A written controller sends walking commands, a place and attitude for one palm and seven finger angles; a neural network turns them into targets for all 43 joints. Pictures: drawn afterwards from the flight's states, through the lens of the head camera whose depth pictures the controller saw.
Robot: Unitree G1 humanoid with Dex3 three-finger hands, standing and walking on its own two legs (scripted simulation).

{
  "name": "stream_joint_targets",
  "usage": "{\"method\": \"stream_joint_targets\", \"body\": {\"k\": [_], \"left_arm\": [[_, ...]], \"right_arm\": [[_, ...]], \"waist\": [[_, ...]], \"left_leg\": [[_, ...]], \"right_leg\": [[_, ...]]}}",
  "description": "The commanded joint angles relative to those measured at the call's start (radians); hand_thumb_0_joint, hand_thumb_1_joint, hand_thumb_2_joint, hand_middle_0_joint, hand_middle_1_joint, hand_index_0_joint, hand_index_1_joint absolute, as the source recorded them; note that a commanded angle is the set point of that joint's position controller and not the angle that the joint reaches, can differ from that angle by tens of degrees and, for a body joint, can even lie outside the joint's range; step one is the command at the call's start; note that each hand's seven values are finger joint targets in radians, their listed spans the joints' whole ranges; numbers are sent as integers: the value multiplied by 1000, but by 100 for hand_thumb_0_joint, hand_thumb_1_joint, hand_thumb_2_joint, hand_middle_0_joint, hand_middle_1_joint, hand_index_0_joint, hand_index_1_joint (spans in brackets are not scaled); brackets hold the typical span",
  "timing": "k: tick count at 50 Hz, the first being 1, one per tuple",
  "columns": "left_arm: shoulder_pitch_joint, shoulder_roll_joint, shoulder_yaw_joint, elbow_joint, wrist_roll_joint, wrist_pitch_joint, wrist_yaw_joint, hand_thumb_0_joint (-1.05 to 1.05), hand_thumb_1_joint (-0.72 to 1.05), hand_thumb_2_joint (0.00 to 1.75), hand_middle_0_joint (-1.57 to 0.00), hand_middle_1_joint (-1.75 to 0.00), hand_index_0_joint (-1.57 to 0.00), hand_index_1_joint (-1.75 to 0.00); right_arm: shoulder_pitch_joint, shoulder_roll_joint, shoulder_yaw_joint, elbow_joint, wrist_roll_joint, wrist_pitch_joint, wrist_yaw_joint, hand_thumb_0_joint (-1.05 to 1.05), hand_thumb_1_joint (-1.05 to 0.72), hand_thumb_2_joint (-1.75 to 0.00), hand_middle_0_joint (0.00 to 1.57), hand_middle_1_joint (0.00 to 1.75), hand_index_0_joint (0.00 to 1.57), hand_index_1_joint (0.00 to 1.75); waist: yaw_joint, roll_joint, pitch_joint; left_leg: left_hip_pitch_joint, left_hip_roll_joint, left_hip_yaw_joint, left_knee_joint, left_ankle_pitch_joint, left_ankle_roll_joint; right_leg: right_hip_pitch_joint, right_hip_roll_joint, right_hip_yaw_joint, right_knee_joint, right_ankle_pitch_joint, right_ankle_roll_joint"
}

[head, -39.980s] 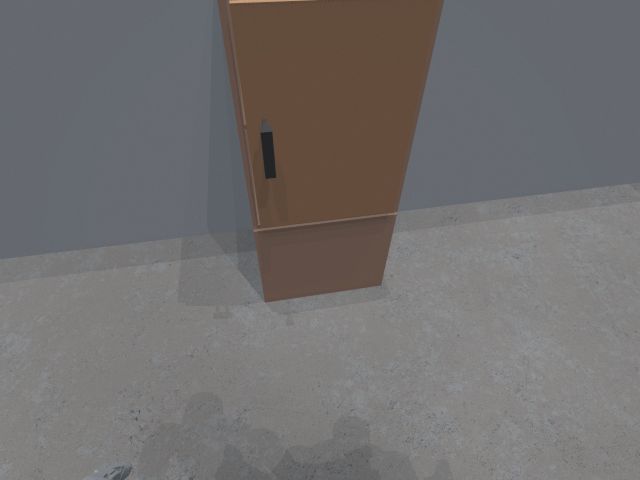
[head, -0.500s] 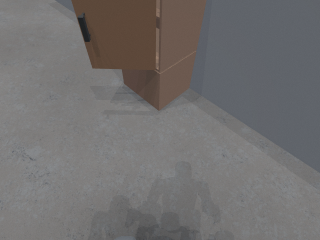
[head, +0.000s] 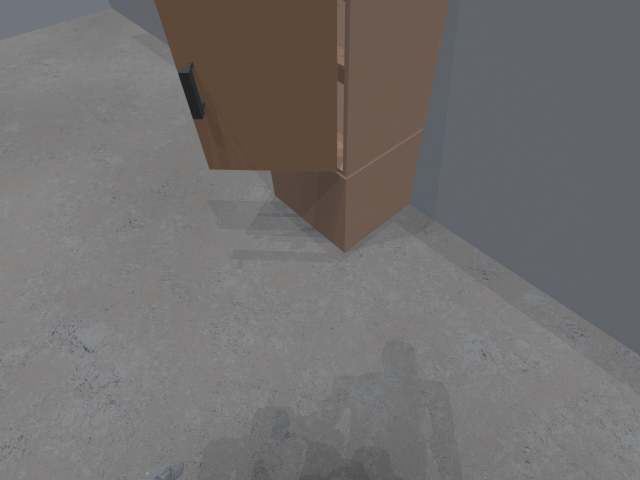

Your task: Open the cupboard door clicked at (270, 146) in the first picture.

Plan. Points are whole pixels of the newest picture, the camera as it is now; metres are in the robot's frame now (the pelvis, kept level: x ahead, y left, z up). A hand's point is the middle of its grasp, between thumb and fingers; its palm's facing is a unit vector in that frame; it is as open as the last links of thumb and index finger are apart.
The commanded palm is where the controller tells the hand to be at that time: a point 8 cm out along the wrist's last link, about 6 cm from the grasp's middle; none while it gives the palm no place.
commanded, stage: take the last steps up to it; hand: left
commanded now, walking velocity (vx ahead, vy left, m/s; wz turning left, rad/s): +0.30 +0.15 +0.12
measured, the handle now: (194, 90) +1.01 +0.38 -0.04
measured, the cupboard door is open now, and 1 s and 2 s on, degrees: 44 44 44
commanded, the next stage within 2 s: come to a stop and stand still in 0.96 s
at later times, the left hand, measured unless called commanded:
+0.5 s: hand out of the picture +0.11 +0.27 -0.18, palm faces +0.12 -0.98 -0.17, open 7.3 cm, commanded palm none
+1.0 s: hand (200, 292) +0.45 +0.26 -0.15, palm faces +0.00 -0.98 -0.20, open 7.3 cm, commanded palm none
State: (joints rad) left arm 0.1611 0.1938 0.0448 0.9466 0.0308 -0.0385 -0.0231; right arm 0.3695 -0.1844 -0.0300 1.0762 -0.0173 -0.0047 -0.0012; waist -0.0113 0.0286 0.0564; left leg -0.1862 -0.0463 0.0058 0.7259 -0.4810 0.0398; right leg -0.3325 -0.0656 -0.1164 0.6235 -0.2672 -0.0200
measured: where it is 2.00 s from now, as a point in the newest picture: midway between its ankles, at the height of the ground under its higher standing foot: (306, 421)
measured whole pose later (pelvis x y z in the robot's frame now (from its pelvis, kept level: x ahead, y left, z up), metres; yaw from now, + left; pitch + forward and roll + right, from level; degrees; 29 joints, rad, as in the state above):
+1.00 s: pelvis +0.36 +0.09 +0.01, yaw +0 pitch -1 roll +0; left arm 0.16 0.15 0.03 0.97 0.02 -0.06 0.00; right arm 0.33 -0.17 -0.04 1.11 -0.02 0.00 -0.01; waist -0.03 0.02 0.08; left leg -0.38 0.05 0.07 1.00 -0.44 -0.01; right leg -0.24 -0.03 -0.14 0.50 -0.25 -0.04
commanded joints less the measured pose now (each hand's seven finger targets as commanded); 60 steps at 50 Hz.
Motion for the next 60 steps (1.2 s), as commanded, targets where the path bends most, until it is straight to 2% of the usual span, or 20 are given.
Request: {"method": "stream_joint_targets", "body": {"k": [1,5,9,14,17,18,19,21,27,38,41,42,43,44,46,49,56,57,59,60], "left_arm": [[191,176,55,8,-10,-9,39,0,90,90,-20,-30,-20,-30],[183,92,28,30,-12,-39,34,0,90,90,-20,-30,-20,-30],[229,119,35,75,-9,-49,32,0,90,90,-20,-30,-20,-30],[249,143,35,117,-1,-41,33,0,90,90,-20,-30,-20,-30],[215,144,41,117,-4,-27,33,0,90,90,-20,-30,-20,-30],[221,116,32,107,-6,-23,28,0,90,90,-20,-30,-20,-30],[254,54,22,87,-18,-19,22,0,90,90,-20,-30,-20,-30],[122,44,12,22,-17,-16,26,0,90,90,-20,-30,-20,-30],[180,21,22,75,-5,20,11,0,90,90,-20,-30,-20,-30],[-44,25,13,-33,-2,13,3,0,90,90,-20,-30,-20,-30],[83,67,24,3,0,1,7,0,90,90,-20,-30,-20,-30],[198,129,41,38,3,-11,13,0,90,90,-20,-30,-20,-30],[315,229,64,71,-1,-17,20,0,90,90,-20,-30,-20,-30],[331,242,62,69,-15,-15,29,0,90,90,-20,-30,-20,-30],[189,152,47,36,-16,-15,47,0,90,90,-20,-30,-20,-30],[119,93,26,26,-16,-28,40,0,90,90,-20,-30,-20,-30],[99,95,22,70,-16,-16,42,0,90,90,-20,-30,-20,-30],[97,88,14,73,-20,-9,46,0,90,90,-20,-30,-20,-30],[157,41,-5,81,-30,13,58,0,90,90,-20,-30,-20,-30],[175,37,-8,91,-27,27,64,0,90,90,-20,-30,-20,-30]], "right_arm": [[-124,-113,-41,-114,-7,-21,9,0,-90,-90,20,30,20,30],[-101,-47,-25,-84,-11,1,27,0,-90,-90,20,30,20,30],[-157,-13,-20,-101,-6,-1,42,0,-90,-90,20,30,20,30],[-249,-21,-15,-145,-2,-22,52,0,-90,-90,20,30,20,30],[-110,-76,-25,-106,-9,-39,37,0,-90,-90,20,30,20,30],[31,-149,-43,-68,-15,-43,24,0,-90,-90,20,30,20,30],[151,-266,-74,-43,-26,-48,8,0,-90,-90,20,30,20,30],[149,-274,-69,-53,-12,-32,-15,0,-90,-90,20,30,20,30],[-71,-119,-24,-96,-9,-64,-22,0,-90,-90,20,30,20,30],[24,-119,-22,-36,-17,-64,-16,0,-90,-90,20,30,20,30],[15,-108,-16,-22,-10,-56,-14,0,-90,-90,20,30,20,30],[8,-88,-12,-32,0,-59,-12,0,-90,-90,20,30,20,30],[23,-64,-10,-58,6,-61,-5,0,-90,-90,20,30,20,30],[-24,-102,-18,-70,4,-53,-7,0,-90,-90,20,30,20,30],[-91,-77,-24,-68,3,-42,-9,0,-90,-90,20,30,20,30],[-43,-16,-10,-43,-2,-21,1,0,-90,-90,20,30,20,30],[-33,17,2,-25,-1,-27,-2,0,-90,-90,20,30,20,30],[-6,-11,1,-15,-2,-30,-7,0,-90,-90,20,30,20,30],[-5,-121,-14,-23,0,-34,-27,0,-90,-90,20,30,20,30],[-30,-156,-20,-31,1,-20,-34,0,-90,-90,20,30,20,30]], "waist": [[80,-195,42],[30,-186,28],[45,-124,-13],[63,-223,2],[-20,-164,-34],[-78,-32,-120],[-110,254,-221],[-107,155,-118],[32,71,-21],[0,27,12],[63,-43,-31],[109,-133,-98],[130,-325,-164],[142,-239,-147],[84,-126,-31],[19,-155,-39],[-2,-134,-67],[-13,-90,-88],[7,106,-138],[9,89,-107]], "left_leg": [[-508,116,-76,448,73,-23],[-419,144,-9,341,238,-72],[-388,129,63,124,299,-90],[-299,94,101,-92,288,-66],[15,46,141,-244,303,-37],[227,106,87,-249,287,-14],[403,365,-266,-309,290,82],[282,468,-378,-454,265,172],[-41,332,-89,-559,251,116],[94,316,-2,-502,496,141],[0,230,66,-292,477,68],[-153,156,122,-94,388,20],[-382,37,186,167,20,-38],[-421,63,77,356,-156,-44],[-442,135,-13,391,-14,-51],[-308,145,21,251,100,-72],[-42,69,89,-213,354,-91],[45,88,66,-283,485,-84],[110,296,-116,-278,937,14],[29,343,-132,-307,896,61]], "right_leg": [[255,-404,531,-480,-322,-145],[183,-282,184,-455,151,-87],[258,-251,83,-420,332,-89],[284,-257,52,-360,382,-67],[153,-217,7,-168,381,-35],[47,-166,-36,43,275,-11],[-181,-15,-96,341,-212,35],[-336,-34,67,663,-303,0],[-232,-80,85,578,-42,11],[-119,-20,20,55,16,5],[172,16,14,-125,104,-15],[396,-93,175,-160,171,-62],[592,-339,493,-265,285,-183],[526,-429,575,-338,305,-266],[344,-351,418,-355,327,-221],[197,-249,198,-381,422,-162],[138,-142,92,-248,456,-92],[107,-120,76,-192,415,-59],[65,-33,37,-120,56,22],[107,-8,32,-103,-116,32]]}}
